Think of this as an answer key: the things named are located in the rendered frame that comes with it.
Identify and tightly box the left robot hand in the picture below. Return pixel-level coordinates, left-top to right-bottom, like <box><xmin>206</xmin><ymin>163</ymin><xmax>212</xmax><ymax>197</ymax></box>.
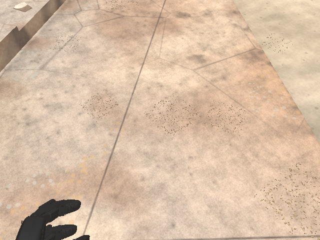
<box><xmin>15</xmin><ymin>199</ymin><xmax>90</xmax><ymax>240</ymax></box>

